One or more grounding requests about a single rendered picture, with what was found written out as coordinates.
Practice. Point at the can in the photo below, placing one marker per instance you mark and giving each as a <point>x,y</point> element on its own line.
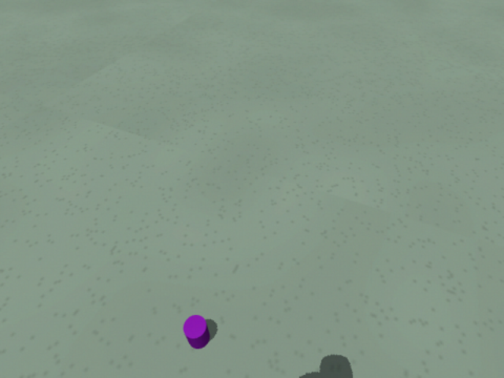
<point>196,331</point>

